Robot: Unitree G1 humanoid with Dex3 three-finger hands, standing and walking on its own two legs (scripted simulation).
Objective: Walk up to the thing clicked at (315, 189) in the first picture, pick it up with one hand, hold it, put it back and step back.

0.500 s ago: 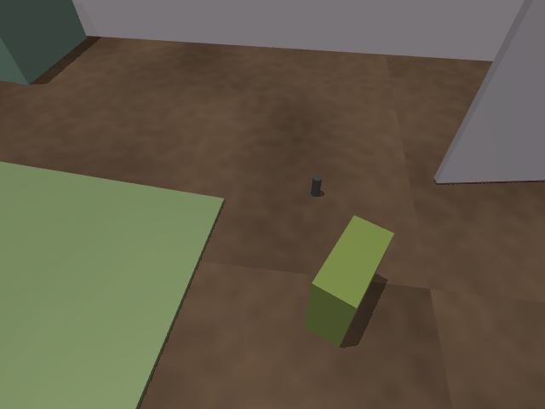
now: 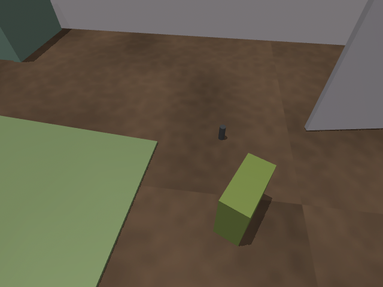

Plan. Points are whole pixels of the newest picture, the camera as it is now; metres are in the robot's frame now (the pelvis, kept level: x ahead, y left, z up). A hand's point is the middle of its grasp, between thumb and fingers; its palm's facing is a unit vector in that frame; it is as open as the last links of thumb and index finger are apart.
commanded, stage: stand
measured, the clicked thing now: (222, 132) +1.24 -0.17 -0.73
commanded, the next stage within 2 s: walk up in 0.62 s
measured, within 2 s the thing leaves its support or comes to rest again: neither
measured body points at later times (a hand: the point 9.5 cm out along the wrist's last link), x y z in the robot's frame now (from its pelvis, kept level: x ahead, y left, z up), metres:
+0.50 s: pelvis +0.01 +0.00 +0.00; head +0.02 +0.00 +0.45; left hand +0.08 +0.30 -0.13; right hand +0.08 -0.30 -0.13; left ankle +0.00 +0.13 -0.75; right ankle +0.00 -0.12 -0.75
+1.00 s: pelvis -0.01 -0.01 -0.01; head +0.05 +0.01 +0.43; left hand +0.03 +0.32 -0.13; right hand +0.15 -0.32 -0.12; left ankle -0.04 +0.13 -0.70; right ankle +0.00 -0.11 -0.75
